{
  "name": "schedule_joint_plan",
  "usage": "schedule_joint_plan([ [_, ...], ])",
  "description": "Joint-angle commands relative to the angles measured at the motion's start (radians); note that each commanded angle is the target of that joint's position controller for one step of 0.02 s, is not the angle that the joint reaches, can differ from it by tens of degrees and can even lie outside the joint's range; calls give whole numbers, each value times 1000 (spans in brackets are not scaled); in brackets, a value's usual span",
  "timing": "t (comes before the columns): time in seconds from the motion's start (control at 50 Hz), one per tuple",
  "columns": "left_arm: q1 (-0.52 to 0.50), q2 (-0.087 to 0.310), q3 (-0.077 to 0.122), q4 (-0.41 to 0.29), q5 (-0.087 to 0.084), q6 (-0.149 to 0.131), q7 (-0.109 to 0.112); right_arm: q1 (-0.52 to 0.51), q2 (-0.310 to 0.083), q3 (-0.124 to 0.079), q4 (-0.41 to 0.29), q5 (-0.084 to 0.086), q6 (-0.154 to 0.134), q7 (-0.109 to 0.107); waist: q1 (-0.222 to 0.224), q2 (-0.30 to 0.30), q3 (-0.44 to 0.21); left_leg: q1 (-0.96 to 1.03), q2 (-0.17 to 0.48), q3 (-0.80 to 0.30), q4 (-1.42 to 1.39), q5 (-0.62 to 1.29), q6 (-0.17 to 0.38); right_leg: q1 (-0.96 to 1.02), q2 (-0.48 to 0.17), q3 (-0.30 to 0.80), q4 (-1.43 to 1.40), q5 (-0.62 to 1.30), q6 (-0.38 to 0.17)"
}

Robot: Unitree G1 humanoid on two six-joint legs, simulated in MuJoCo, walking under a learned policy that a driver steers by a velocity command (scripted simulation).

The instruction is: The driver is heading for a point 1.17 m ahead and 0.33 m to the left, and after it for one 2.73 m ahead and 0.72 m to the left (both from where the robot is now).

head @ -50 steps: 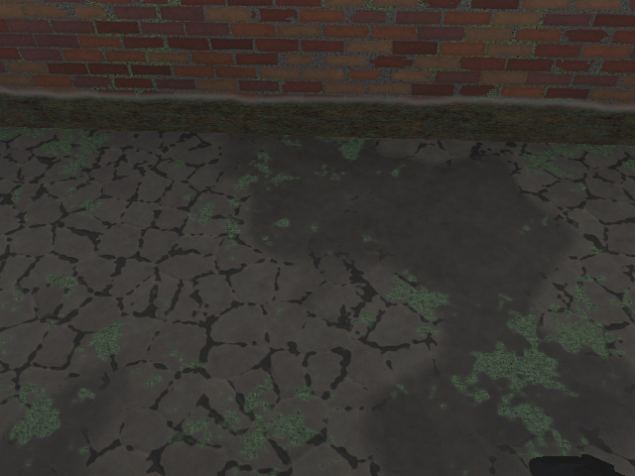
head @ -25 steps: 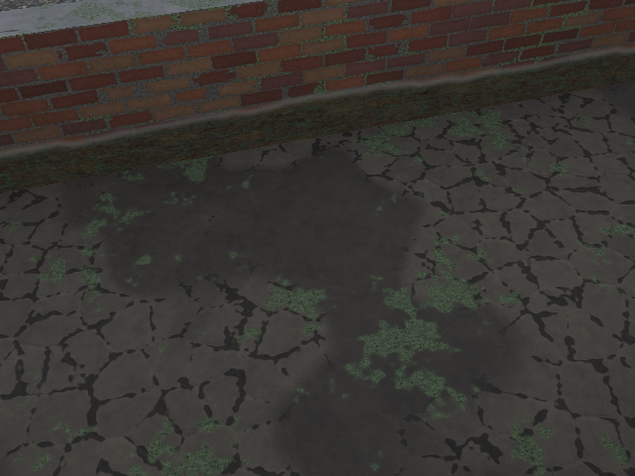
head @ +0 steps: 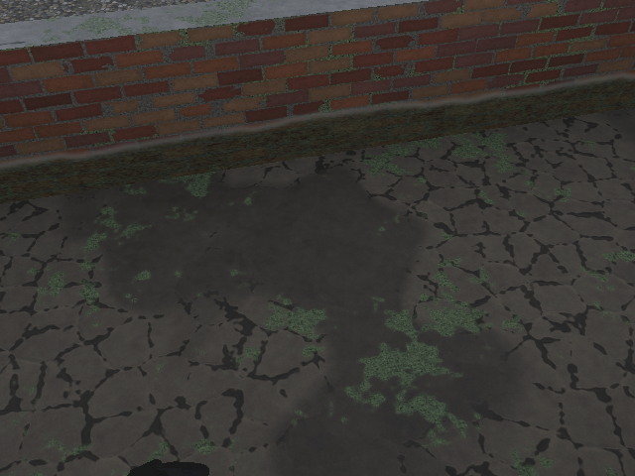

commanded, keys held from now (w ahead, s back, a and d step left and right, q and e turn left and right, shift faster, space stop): w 1.00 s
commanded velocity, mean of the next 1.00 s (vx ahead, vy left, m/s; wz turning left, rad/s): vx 0.50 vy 0.00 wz -0.01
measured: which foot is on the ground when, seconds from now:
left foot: down 0.00-1.00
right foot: down 0.00-1.00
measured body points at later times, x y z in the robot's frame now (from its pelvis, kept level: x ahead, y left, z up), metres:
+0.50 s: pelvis +0.00 -0.01 +0.00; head -0.01 -0.01 +0.45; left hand +0.21 +0.19 -0.06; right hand +0.20 -0.21 -0.08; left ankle -0.02 +0.10 -0.72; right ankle -0.01 -0.10 -0.72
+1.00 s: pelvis +0.00 -0.02 +0.00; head -0.01 -0.02 +0.45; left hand +0.21 +0.18 -0.07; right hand +0.20 -0.21 -0.08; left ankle -0.02 +0.10 -0.72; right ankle -0.01 -0.10 -0.72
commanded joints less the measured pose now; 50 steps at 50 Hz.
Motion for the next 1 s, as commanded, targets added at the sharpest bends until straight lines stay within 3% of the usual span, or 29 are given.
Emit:
schedule_joint_plan([
  [0.02, -88, 71, 23, -91, 7, -23, 1, -75, -92, -33, -90, -2, -10, -8, 8, 9, -117, 125, 76, -76, -40, 527, 9, -48, -63, 11, -46, 483, -24],
  [0.24, -115, 53, 18, -94, -1, -22, -3, -146, -54, -29, -99, -1, 1, -6, 6, -7, -113, 97, 57, -58, -40, 344, -12, -56, -84, 24, -76, 448, -26],
  [0.26, -86, 60, 19, -80, -17, -19, 13, -107, -46, -30, -85, -3, -12, -7, -15, -18, -165, 130, 34, -38, -55, 138, -15, -38, -89, 79, -130, 282, -30],
  [0.3, -137, 64, 18, -101, -20, -9, 13, -138, -36, -21, -90, -2, -17, -4, -17, -40, -53, 80, 31, -44, -77, 94, -15, -95, -98, 104, -166, 201, -33],
  [0.36, -126, 60, 15, -107, -15, -7, 9, -136, -36, -17, -88, 0, -24, -2, -10, -31, -27, 75, 37, -57, -86, 106, -10, -112, -90, 98, -176, 157, -29],
  [0.38, -150, 50, 11, -126, -5, -14, -6, -174, -47, -16, -103, 8, -16, -2, 11, -10, 9, 44, 61, -82, -84, 293, -10, -115, -83, 38, -119, 317, -25],
  [0.4, -83, 50, 14, -98, -8, -16, 6, -118, -46, -22, -80, -2, -26, -5, 0, -1, -100, 107, 46, -68, -86, 133, -4, -69, -78, 76, -156, 180, -27],
  [0.44, -145, 47, 11, -127, -2, -19, -6, -169, -47, -16, -100, 7, -18, -5, 14, -3, -1, 45, 64, -87, -91, 304, -7, -100, -80, 31, -116, 321, -25],
  [0.46, -112, 39, 11, -118, 7, -24, -9, -159, -55, -22, -93, 3, -16, -5, 24, 13, -57, 70, 68, -92, -81, 330, -2, -72, -78, 24, -105, 345, -25],
  [0.48, -71, 48, 12, -96, -8, -23, 7, -109, -46, -24, -77, -2, -26, -7, -1, 1, -130, 120, 42, -64, -82, 144, -6, -46, -78, 65, -146, 205, -25],
  [0.52, -121, 50, 13, -111, -14, -16, 11, -121, -33, -15, -80, -3, -29, -6, -8, -27, -58, 81, 39, -62, -97, 112, -8, -73, -83, 81, -163, 178, -29],
  [0.54, -152, 40, 8, -132, -3, -19, -5, -166, -47, -17, -96, 6, -18, -5, 13, -11, -3, 42, 58, -84, -89, 298, -9, -88, -85, 30, -115, 340, -28],
  [0.56, -115, 34, 8, -122, 5, -22, -8, -155, -55, -22, -91, 1, -14, -5, 22, 2, -54, 67, 61, -87, -76, 324, -7, -71, -82, 23, -106, 359, -26],
  [0.58, -73, 44, 11, -98, -9, -22, 8, -99, -43, -23, -74, -5, -24, -7, -4, -14, -134, 122, 41, -62, -78, 146, -8, -44, -80, 66, -145, 216, -28],
  [0.6, -108, 50, 12, -107, -14, -20, 11, -106, -34, -17, -78, -5, -27, -7, -13, -32, -79, 94, 37, -60, -89, 126, -10, -63, -83, 75, -157, 199, -30],
  [0.62, -150, 40, 8, -132, -3, -23, -4, -155, -45, -16, -93, 2, -17, -6, 10, -18, -17, 49, 58, -82, -86, 307, -11, -81, -84, 29, -112, 354, -30],
  [0.66, -105, 35, 8, -117, 5, -28, -7, -143, -53, -24, -89, -3, -12, -6, 17, -2, -80, 84, 58, -82, -65, 339, -10, -60, -84, 20, -100, 385, -28],
  [0.68, -70, 45, 11, -97, -12, -26, 9, -92, -41, -24, -72, -7, -23, -9, -8, -20, -154, 132, 38, -58, -72, 147, -12, -35, -83, 67, -142, 237, -30],
  [0.7, -110, 49, 11, -107, -17, -23, 12, -103, -32, -18, -76, -6, -25, -8, -16, -37, -91, 100, 34, -56, -85, 122, -13, -55, -88, 78, -155, 216, -34],
  [0.72, -153, 39, 7, -133, -5, -23, -3, -157, -44, -18, -92, 1, -14, -7, 6, -19, -17, 50, 54, -78, -81, 297, -14, -80, -89, 32, -113, 368, -32],
  [0.76, -105, 34, 7, -118, 3, -28, -7, -144, -50, -24, -89, -4, -9, -6, 15, -5, -78, 85, 56, -79, -60, 330, -13, -64, -87, 22, -102, 392, -30],
  [0.78, -68, 44, 9, -98, -13, -27, 9, -93, -38, -24, -72, -7, -20, -9, -10, -22, -150, 131, 36, -57, -68, 139, -14, -40, -87, 70, -145, 241, -32],
  [0.82, -151, 38, 6, -134, -6, -25, -3, -159, -42, -18, -92, 1, -13, -7, 5, -19, -15, 51, 52, -77, -78, 291, -16, -85, -92, 35, -116, 369, -34],
  [0.86, -102, 33, 5, -120, 3, -30, -8, -148, -47, -24, -89, -4, -8, -7, 14, -4, -76, 85, 55, -80, -58, 325, -14, -67, -89, 24, -104, 392, -31],
  [0.88, -64, 43, 8, -99, -13, -28, 8, -97, -36, -23, -72, -7, -19, -9, -10, -21, -148, 131, 36, -57, -66, 135, -16, -44, -89, 72, -147, 240, -33],
  [0.92, -147, 37, 4, -136, -6, -26, -4, -164, -40, -18, -92, 1, -13, -8, 6, -17, -14, 51, 52, -78, -76, 288, -17, -87, -93, 35, -118, 368, -35],
  [0.96, -99, 31, 4, -122, 3, -31, -8, -153, -44, -24, -89, -4, -8, -7, 15, -3, -75, 85, 54, -81, -57, 322, -15, -69, -90, 24, -107, 391, -32],
  [0.98, -61, 41, 7, -101, -13, -29, 8, -101, -33, -23, -71, -7, -19, -9, -9, -21, -148, 131, 35, -59, -65, 132, -17, -46, -91, 73, -149, 240, -34],
  [1.0, -99, 46, 8, -111, -18, -26, 11, -112, -26, -18, -74, -6, -23, -9, -17, -36, -86, 99, 31, -57, -77, 112, -17, -65, -95, 84, -163, 215, -38],
])
Velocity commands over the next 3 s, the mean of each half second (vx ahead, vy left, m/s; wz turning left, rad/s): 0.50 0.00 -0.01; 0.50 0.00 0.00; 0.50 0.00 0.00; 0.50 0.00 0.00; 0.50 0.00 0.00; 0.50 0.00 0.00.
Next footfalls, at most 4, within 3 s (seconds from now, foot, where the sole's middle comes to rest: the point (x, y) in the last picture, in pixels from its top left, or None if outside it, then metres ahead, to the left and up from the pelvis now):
none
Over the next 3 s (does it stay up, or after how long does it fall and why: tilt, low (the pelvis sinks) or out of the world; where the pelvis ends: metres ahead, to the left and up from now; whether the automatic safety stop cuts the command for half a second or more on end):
stays up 0.00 -0.02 0.00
